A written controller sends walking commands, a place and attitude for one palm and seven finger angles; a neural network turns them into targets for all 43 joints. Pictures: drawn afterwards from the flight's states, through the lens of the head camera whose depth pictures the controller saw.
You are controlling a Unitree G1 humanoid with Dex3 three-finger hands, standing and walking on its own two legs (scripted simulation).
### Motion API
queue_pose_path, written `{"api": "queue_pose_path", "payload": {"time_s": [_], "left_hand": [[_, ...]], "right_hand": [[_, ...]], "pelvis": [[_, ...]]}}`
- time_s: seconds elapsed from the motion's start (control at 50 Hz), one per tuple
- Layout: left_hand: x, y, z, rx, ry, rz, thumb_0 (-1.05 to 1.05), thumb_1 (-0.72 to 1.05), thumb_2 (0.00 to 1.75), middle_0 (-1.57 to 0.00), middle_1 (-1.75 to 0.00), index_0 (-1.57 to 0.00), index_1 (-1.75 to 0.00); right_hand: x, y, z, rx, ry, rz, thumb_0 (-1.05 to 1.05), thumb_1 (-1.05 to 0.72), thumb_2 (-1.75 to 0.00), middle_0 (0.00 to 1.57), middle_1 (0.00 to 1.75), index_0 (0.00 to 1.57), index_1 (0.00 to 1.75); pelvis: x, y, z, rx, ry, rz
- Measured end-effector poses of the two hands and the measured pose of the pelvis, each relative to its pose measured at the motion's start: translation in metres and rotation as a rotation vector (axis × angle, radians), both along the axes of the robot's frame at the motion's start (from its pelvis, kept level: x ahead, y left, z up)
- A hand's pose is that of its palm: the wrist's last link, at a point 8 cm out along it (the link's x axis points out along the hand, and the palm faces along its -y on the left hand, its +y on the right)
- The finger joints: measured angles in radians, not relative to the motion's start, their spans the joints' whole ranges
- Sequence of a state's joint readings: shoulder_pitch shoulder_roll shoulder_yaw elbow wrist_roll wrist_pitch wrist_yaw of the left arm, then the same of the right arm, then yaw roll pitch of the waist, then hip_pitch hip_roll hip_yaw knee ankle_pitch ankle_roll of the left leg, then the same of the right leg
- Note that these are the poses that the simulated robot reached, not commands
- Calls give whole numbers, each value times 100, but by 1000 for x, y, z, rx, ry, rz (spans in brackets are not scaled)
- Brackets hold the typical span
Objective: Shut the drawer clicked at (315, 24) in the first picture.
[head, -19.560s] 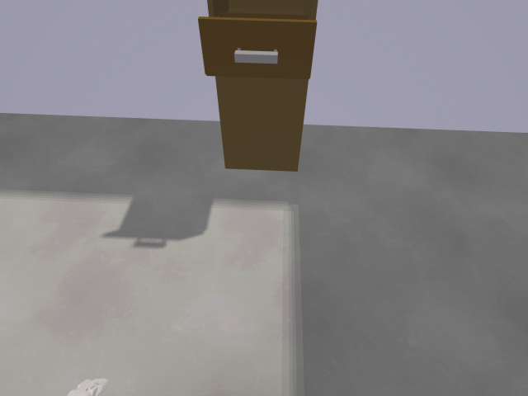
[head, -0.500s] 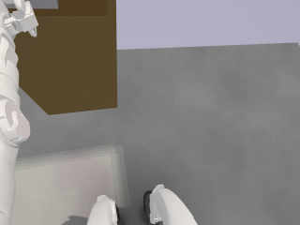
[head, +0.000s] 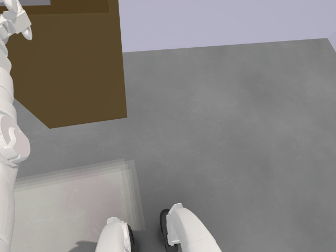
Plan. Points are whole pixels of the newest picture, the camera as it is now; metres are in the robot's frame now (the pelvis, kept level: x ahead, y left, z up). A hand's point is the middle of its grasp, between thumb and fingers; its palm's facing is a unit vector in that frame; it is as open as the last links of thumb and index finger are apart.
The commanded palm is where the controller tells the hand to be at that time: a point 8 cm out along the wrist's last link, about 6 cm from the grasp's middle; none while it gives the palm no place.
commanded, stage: pull the fist back off the drawer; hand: left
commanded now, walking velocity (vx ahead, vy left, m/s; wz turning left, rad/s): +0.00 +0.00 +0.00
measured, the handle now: out of the picture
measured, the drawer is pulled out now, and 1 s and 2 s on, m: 0.00 0.00 0.00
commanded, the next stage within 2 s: draw the hand back to the body in 0.24 s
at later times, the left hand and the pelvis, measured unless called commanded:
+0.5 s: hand (10, 31) +0.55 +0.20 +0.11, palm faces +0.03 -1.00 -0.03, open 3.3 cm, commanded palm +0.50 +0.23 +0.12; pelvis +0.06 +0.00 +0.03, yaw -1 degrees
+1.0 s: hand out of the picture +0.37 +0.21 +0.17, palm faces +0.17 -0.96 -0.23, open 3.3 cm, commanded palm +0.33 +0.26 +0.18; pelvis +0.04 +0.00 +0.06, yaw +1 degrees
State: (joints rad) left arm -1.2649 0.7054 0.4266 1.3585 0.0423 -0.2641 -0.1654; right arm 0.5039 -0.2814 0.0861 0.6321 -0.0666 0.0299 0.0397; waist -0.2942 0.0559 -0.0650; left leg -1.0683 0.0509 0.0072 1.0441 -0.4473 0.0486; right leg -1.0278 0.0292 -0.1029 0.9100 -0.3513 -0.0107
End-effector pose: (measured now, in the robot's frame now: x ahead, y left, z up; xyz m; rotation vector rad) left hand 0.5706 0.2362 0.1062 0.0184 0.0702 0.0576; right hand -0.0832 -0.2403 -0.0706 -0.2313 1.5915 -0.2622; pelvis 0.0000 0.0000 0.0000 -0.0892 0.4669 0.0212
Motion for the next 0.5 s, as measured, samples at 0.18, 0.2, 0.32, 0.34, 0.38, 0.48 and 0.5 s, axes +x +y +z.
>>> {"api": "queue_pose_path", "payload": {"time_s": [0.18,0.2,0.32,0.34,0.38,0.48,0.5], "left_hand": [[-12,6,-2,8,-10,1,2,88,91,-139,-160,-140,-160],[-14,7,-3,8,-6,0,2,88,91,-139,-160,-140,-160],[-21,15,-6,-19,-12,17,2,90,90,-139,-160,-140,-160],[-21,16,-4,-15,-22,15,2,90,90,-139,-160,-140,-160],[-21,16,-1,-7,-48,8,2,90,90,-139,-160,-140,-160],[-39,14,8,12,-83,-25,1,90,90,-139,-160,-140,-160],[-46,14,9,11,-72,-29,1,90,90,-139,-160,-140,-160]], "right_hand": [[39,-4,2,12,-66,-3,0,-90,-90,21,30,21,30],[46,-5,2,14,-74,1,0,-90,-90,21,30,21,30],[84,-13,2,1,-127,32,0,-90,-90,21,30,21,30],[90,-15,2,-2,-134,39,0,-90,-90,21,30,21,30],[101,-17,1,-5,-148,49,0,-90,-90,21,30,21,30],[128,-16,2,15,-212,35,0,-90,-90,20,30,21,30],[134,-15,3,23,-232,30,0,-90,-90,20,30,21,30]], "pelvis": [[22,1,12,14,-32,-25],[24,1,14,15,-37,-24],[37,1,18,18,-56,-13],[38,1,18,18,-57,-10],[41,2,19,17,-59,-7],[53,4,27,23,-80,-22],[55,4,30,26,-90,-27]]}}
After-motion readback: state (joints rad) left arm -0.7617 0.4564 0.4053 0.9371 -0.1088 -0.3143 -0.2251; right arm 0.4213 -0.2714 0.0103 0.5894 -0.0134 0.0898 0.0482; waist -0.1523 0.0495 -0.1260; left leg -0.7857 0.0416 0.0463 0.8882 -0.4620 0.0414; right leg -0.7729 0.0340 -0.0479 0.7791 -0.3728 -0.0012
